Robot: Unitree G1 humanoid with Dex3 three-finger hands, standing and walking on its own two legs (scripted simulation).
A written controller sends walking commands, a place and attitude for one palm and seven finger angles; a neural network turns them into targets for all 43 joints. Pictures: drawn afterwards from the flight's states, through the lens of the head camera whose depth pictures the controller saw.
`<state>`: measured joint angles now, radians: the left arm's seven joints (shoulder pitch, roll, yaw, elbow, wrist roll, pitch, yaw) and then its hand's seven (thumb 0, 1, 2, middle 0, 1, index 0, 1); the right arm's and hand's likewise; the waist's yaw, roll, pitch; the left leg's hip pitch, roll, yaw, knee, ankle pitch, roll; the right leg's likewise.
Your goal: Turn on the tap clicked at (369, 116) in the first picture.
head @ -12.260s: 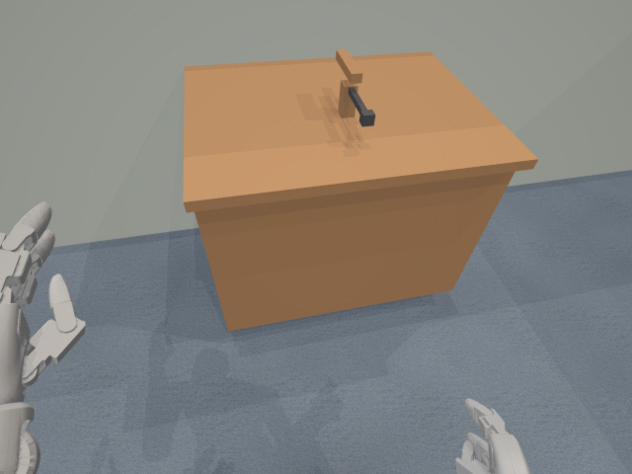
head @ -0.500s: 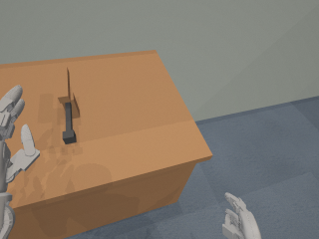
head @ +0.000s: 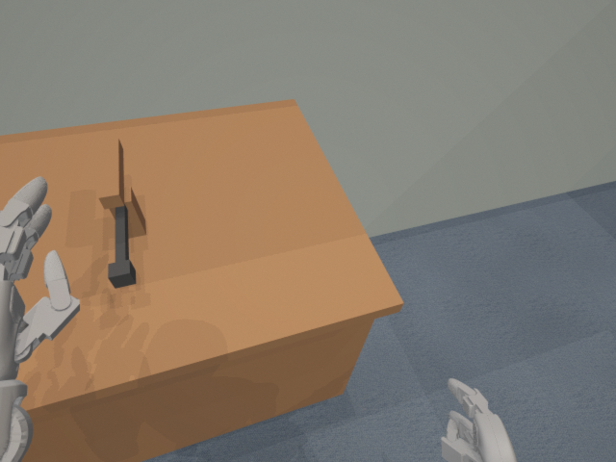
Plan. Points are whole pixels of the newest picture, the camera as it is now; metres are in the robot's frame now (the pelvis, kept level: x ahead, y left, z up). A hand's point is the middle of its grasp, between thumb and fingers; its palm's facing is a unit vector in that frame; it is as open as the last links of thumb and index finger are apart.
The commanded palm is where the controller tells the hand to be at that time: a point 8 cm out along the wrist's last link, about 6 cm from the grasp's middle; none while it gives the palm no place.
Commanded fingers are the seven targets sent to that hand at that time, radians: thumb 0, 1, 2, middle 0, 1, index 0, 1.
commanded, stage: shuffle to correct the standing spot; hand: left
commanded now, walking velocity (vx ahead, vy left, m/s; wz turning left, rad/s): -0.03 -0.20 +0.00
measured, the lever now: (122, 273) +0.34 +0.30 +0.01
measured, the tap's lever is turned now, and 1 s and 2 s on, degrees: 0 0 0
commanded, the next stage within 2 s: come to a stop and stand still in 0.12 s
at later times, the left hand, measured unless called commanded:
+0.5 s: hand (117, 304) +0.22 +0.21 +0.15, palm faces +0.35 -0.85 -0.38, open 7.4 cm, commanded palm +0.17 +0.25 +0.17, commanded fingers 0.00 0.90 0.90 -0.20 -0.30 -0.20 -0.30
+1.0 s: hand (84, 298) +0.24 +0.25 +0.13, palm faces +0.26 -0.86 -0.45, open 7.4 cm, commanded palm +0.17 +0.29 +0.17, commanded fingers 0.00 0.90 0.90 -0.20 -0.30 -0.20 -0.30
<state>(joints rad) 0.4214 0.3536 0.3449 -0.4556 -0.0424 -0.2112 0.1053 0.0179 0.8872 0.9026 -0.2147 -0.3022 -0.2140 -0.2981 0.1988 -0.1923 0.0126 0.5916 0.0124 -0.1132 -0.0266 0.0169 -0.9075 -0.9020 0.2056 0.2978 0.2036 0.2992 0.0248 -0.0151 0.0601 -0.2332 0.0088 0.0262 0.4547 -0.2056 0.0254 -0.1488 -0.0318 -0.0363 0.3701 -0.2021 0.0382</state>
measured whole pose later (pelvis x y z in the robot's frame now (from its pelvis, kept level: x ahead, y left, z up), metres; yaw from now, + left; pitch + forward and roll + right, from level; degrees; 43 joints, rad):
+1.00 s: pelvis +0.00 +0.01 +0.00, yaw -2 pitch +0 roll -1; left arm 0.43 0.42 0.37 -0.45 -0.03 -0.22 0.05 0.02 0.88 0.90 -0.22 -0.30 -0.22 -0.30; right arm 0.22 -0.17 0.02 0.56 0.02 -0.12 -0.01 0.02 -0.91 -0.90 0.21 0.30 0.20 0.30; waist 0.02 -0.05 0.11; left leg -0.26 0.00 0.07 0.50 -0.24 0.04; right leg -0.20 -0.04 0.00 0.44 -0.24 0.05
